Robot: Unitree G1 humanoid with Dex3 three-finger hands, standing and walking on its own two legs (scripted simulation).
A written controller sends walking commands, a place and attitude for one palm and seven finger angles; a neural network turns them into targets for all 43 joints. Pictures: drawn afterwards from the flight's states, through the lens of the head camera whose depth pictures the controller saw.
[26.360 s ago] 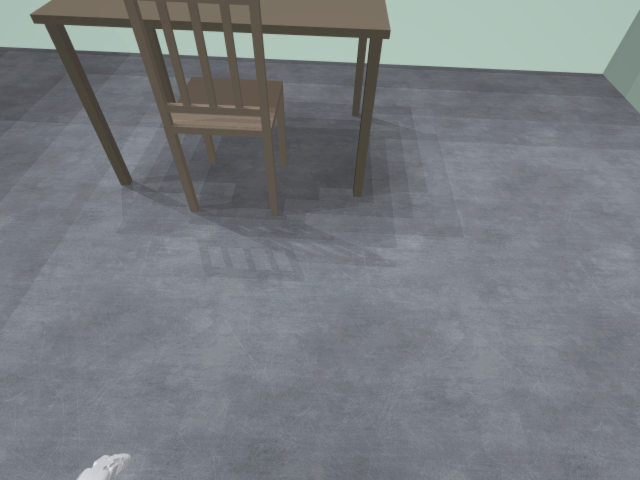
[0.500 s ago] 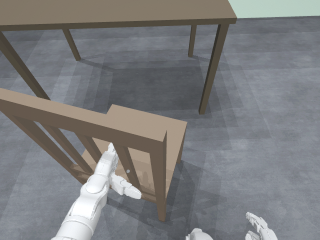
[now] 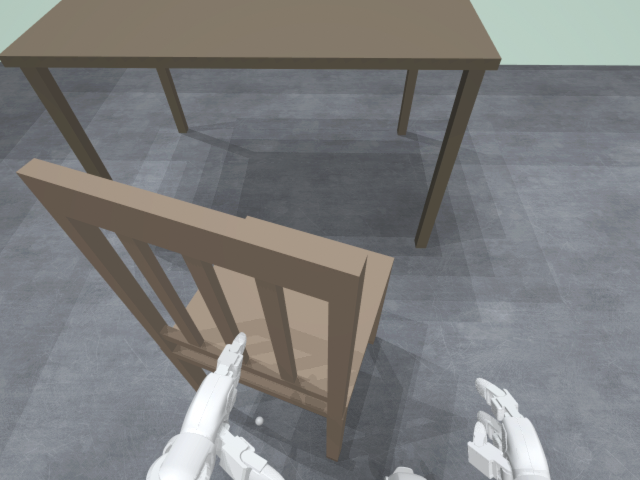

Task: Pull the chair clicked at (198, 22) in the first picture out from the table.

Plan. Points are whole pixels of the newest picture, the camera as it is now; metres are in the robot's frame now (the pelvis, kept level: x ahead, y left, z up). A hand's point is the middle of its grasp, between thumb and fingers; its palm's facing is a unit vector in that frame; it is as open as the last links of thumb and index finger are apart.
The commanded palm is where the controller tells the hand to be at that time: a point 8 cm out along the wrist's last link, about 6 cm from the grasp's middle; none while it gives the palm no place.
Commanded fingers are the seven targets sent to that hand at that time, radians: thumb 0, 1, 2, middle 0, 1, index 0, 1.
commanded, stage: draw the fingers out of the gap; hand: left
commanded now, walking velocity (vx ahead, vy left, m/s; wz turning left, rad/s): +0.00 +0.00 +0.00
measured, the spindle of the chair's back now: (222, 315) +0.35 +0.15 -0.03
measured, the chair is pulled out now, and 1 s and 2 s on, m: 0.53 0.53 0.53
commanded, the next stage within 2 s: draw the hand back to the body in 0.14 s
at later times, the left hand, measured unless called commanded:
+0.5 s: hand (208, 423) +0.18 +0.12 +0.06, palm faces +0.04 -1.00 +0.00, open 17.5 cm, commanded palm +0.14 +0.17 +0.05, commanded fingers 0.00 -0.55 0.20 0.00 0.00 0.00 0.00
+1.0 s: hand (122, 418) +0.18 +0.19 +0.10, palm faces +0.24 -0.91 -0.34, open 15.7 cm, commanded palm +0.14 +0.24 +0.14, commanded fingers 0.00 0.10 0.51 -0.09 -0.14 -0.09 -0.14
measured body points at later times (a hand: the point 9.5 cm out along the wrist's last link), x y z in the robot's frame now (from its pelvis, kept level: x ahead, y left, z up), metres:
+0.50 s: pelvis -0.02 +0.00 -0.03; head +0.03 +0.00 +0.42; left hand +0.18 +0.17 +0.06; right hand +0.16 -0.23 -0.10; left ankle -0.07 +0.12 -0.69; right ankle +0.04 -0.14 -0.69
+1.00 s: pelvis +0.00 +0.00 +0.01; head +0.01 -0.03 +0.46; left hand +0.16 +0.23 +0.13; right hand +0.17 -0.24 -0.06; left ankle -0.07 +0.12 -0.69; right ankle +0.04 -0.14 -0.69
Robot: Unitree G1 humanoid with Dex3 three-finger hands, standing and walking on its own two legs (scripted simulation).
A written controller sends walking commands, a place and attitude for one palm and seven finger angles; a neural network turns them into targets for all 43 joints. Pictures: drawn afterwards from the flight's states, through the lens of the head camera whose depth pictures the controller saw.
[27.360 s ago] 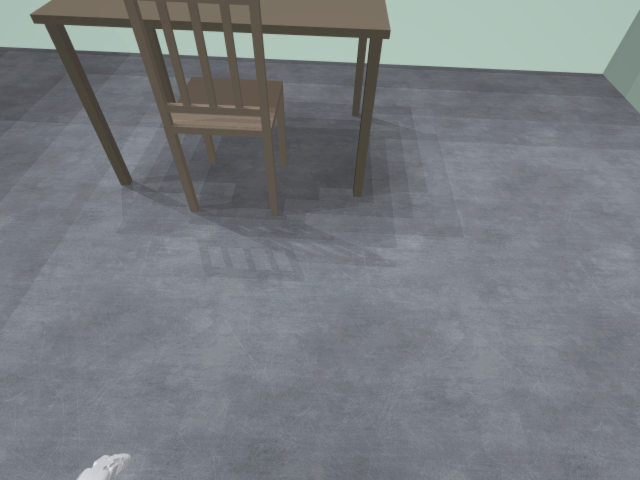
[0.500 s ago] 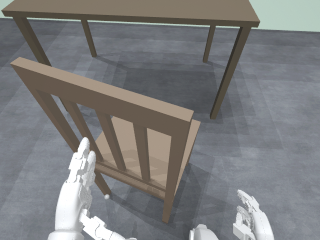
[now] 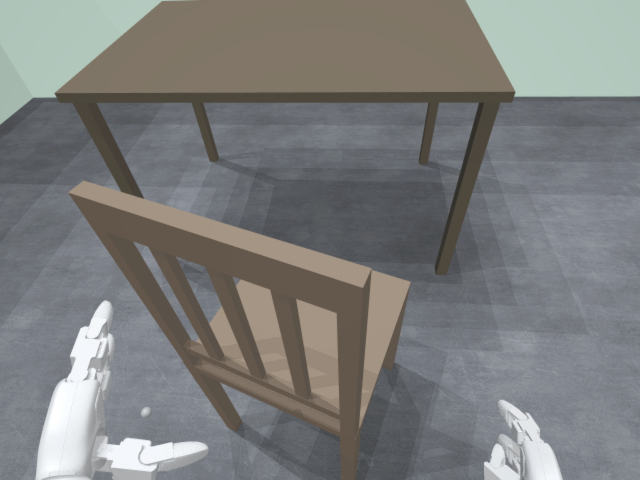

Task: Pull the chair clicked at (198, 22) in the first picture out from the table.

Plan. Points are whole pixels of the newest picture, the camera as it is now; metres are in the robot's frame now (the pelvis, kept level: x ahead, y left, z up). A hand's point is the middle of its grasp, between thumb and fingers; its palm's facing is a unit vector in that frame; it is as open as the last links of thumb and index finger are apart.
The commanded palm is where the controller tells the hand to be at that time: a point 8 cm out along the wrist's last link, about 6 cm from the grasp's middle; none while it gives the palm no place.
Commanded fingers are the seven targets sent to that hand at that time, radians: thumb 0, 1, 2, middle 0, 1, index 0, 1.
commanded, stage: draw the hand back to the body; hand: left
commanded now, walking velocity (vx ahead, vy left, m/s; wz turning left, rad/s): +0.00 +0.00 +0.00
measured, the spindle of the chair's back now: (241, 328) +0.35 +0.16 -0.05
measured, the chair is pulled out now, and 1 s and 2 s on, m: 0.53 0.53 0.53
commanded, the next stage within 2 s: step back with the hand held close in 0.84 s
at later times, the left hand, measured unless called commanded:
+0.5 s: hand (22, 331) +0.20 +0.27 +0.20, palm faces +0.50 -0.75 -0.44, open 8.9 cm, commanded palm +0.15 +0.30 +0.21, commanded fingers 0.00 0.90 0.90 -0.20 -0.30 -0.20 -0.30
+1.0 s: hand (22, 322) +0.21 +0.27 +0.20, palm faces +0.50 -0.76 -0.41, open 7.4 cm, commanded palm +0.16 +0.30 +0.21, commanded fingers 0.00 0.90 0.90 -0.20 -0.30 -0.20 -0.30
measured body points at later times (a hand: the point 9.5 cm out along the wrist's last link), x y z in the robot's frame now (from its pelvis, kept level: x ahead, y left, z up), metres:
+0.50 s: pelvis +0.01 +0.00 +0.03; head +0.00 -0.03 +0.48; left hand +0.17 +0.30 +0.22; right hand +0.18 -0.23 -0.06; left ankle -0.07 +0.13 -0.70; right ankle +0.04 -0.13 -0.70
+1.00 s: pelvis +0.01 +0.01 +0.03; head +0.00 -0.02 +0.48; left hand +0.17 +0.31 +0.22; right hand +0.18 -0.22 -0.06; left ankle -0.07 +0.13 -0.70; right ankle +0.04 -0.13 -0.70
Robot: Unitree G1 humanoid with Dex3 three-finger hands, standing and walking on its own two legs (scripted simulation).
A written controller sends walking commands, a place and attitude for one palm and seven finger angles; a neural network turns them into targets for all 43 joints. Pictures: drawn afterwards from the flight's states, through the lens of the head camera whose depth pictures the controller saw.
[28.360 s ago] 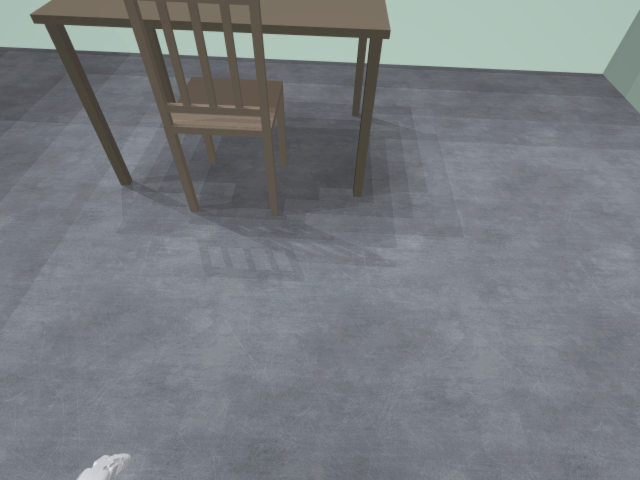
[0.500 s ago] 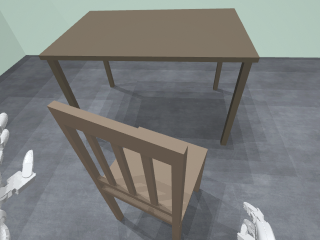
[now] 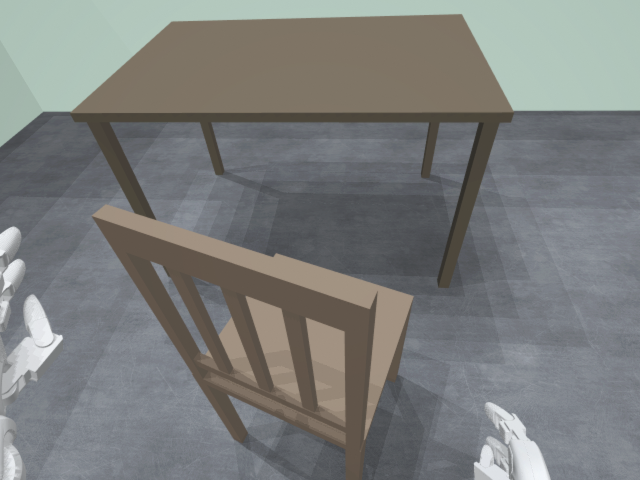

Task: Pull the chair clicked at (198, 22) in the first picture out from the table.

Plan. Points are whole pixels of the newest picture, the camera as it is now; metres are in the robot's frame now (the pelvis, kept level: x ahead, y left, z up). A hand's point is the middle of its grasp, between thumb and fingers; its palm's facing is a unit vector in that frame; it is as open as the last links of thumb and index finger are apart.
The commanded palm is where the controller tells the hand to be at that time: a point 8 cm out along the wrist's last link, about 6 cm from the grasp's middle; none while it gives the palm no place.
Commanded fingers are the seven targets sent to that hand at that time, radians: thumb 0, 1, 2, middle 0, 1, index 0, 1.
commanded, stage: step back with the hand held close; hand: left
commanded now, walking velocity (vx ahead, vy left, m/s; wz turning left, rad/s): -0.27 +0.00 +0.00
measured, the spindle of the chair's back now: (251, 343) +0.33 +0.16 -0.08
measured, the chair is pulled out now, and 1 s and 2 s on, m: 0.53 0.53 0.53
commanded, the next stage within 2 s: stop stepping back and stand still in 1.60 s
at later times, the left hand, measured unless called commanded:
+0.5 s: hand (47, 385) +0.15 +0.26 +0.16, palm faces +0.47 -0.72 -0.51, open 7.4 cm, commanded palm +0.10 +0.29 +0.18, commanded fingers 0.00 0.90 0.90 -0.20 -0.30 -0.20 -0.30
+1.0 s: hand out of the picture +0.09 +0.27 +0.16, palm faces +0.54 -0.68 -0.49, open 7.4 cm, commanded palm +0.02 +0.29 +0.18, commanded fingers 0.00 0.90 0.90 -0.20 -0.30 -0.20 -0.30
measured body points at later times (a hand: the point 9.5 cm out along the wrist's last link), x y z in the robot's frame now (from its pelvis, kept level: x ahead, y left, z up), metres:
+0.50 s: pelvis -0.05 -0.01 -0.01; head -0.04 -0.03 +0.44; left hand +0.12 +0.29 +0.19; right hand +0.12 -0.25 -0.10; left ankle -0.08 +0.12 -0.74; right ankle +0.04 -0.14 -0.74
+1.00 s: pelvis -0.11 -0.01 -0.02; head -0.09 -0.03 +0.43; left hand +0.05 +0.30 +0.19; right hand +0.05 -0.25 -0.12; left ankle -0.09 +0.12 -0.73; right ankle +0.04 -0.14 -0.74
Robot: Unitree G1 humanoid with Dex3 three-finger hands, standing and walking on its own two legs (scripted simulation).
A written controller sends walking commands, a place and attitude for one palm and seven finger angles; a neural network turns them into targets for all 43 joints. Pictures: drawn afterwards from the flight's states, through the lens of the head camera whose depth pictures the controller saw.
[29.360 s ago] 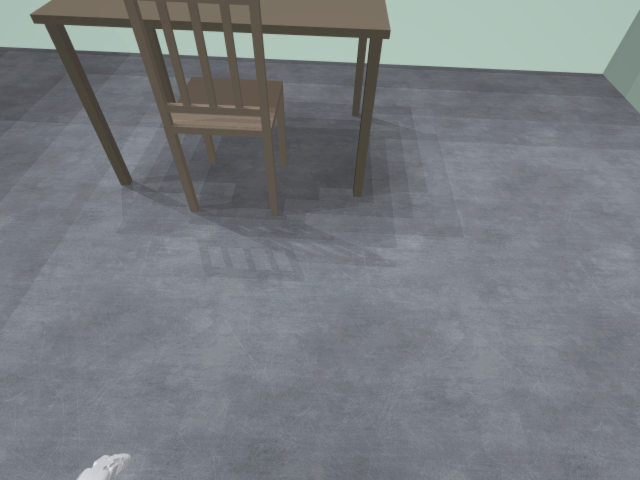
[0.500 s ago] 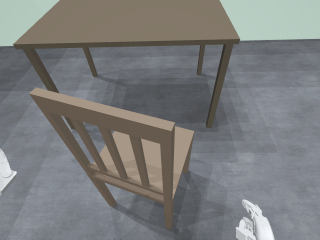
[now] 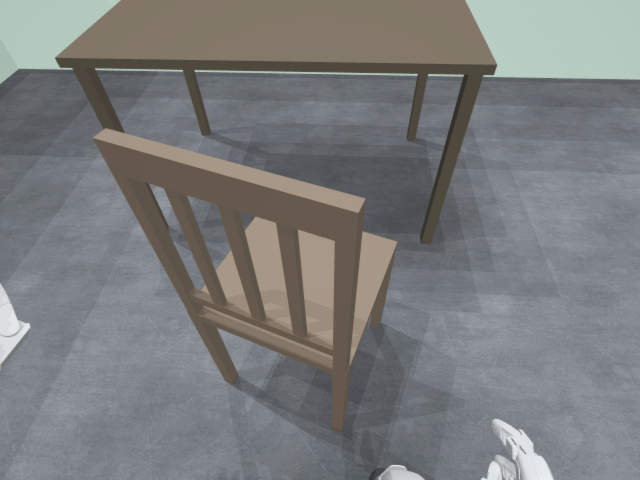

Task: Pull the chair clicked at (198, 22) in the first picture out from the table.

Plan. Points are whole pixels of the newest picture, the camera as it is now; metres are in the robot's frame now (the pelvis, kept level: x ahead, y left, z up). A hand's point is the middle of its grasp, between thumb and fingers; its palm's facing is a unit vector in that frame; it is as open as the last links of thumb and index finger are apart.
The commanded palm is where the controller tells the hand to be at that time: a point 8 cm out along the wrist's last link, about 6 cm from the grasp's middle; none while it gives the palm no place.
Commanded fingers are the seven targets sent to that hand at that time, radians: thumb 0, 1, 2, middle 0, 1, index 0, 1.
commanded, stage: step back with the hand held close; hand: left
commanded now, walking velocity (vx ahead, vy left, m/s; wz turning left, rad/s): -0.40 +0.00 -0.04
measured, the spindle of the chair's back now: (245, 269) +0.45 +0.16 -0.06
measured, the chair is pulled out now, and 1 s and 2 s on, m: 0.53 0.53 0.53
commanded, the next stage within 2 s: stop stepping back and stand still in 0.60 s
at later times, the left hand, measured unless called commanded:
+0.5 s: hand (73, 361) +0.18 +0.22 +0.17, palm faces +0.30 -0.77 -0.56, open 7.4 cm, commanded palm +0.11 +0.27 +0.20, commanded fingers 0.00 0.90 0.90 -0.20 -0.30 -0.20 -0.30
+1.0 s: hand out of the picture +0.06 +0.21 +0.17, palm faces +0.40 -0.78 -0.48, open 7.4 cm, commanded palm +0.01 +0.24 +0.20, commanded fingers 0.00 0.90 0.90 -0.20 -0.30 -0.20 -0.30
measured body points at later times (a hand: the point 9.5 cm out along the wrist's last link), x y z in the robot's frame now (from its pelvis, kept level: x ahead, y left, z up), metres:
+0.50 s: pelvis -0.05 -0.03 +0.03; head +0.02 -0.03 +0.47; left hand +0.16 +0.25 +0.20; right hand +0.13 -0.27 -0.07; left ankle -0.05 +0.12 -0.68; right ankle -0.07 -0.13 -0.72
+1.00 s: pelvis -0.16 -0.05 +0.02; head -0.17 -0.06 +0.47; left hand +0.03 +0.25 +0.20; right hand -0.05 -0.30 -0.08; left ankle -0.16 +0.09 -0.67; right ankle -0.10 -0.16 -0.72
